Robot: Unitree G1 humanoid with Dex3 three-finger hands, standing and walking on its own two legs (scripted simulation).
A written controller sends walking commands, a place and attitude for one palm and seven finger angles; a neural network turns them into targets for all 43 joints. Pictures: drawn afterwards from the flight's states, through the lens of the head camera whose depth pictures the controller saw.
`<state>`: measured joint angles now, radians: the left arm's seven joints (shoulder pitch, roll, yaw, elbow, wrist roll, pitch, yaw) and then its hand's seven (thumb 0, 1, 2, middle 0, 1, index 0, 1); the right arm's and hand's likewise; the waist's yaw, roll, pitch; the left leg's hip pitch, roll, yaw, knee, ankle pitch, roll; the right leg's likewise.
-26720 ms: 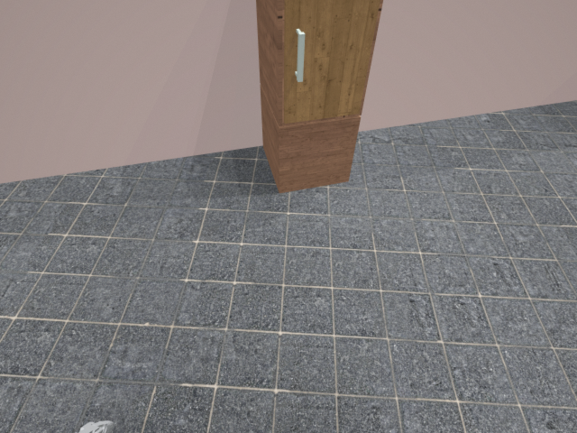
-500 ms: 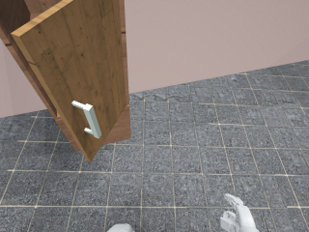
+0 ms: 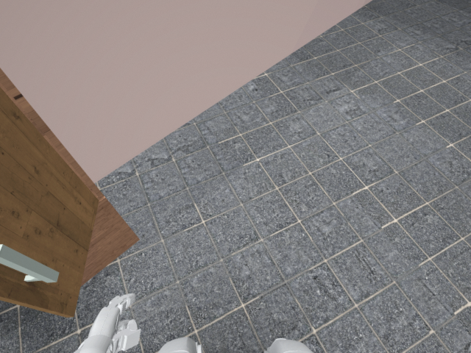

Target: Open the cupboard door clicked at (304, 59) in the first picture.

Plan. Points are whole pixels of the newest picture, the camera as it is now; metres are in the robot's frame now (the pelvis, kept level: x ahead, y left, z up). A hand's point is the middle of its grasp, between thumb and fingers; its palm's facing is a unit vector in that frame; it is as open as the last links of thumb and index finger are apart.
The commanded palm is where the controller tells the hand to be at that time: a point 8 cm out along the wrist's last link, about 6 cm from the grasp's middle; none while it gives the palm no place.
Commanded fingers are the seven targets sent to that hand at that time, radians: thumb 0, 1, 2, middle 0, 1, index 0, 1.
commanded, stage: walk to a spot facing it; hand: left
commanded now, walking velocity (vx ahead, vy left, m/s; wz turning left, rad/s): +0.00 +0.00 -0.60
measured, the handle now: (16, 266) +0.27 +0.39 -0.04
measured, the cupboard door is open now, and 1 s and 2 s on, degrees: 50 50 50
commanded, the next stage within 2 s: turn to face it in 2.00 s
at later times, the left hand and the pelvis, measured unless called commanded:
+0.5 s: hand out of the picture +0.13 +0.20 -0.15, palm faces -0.21 -0.96 -0.19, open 7.4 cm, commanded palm none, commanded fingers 0.00 0.90 0.90 -0.20 -0.30 -0.20 -0.30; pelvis +0.02 +0.02 +0.02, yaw -17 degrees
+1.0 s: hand (215, 288) +0.25 +0.05 -0.15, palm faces -0.50 -0.85 -0.17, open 7.4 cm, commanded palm none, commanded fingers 0.00 0.90 0.90 -0.20 -0.30 -0.20 -0.30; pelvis +0.12 -0.08 +0.02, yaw -32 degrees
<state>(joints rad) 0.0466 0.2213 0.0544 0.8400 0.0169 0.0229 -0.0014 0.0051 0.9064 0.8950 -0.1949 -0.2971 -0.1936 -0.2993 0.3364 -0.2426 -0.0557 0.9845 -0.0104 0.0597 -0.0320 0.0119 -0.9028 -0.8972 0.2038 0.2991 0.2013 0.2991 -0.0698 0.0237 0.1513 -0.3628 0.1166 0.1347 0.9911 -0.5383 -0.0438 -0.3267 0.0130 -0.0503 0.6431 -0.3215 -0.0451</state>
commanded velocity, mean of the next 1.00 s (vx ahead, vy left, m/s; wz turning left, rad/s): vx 0.22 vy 0.00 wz -0.52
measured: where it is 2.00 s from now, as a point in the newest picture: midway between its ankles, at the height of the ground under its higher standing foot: (327, 265)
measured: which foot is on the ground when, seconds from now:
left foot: up 0.00-0.30, down 0.32-0.72, up 0.74-1.00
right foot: down 0.00-0.32, up 0.34-0.70, down 0.72-1.00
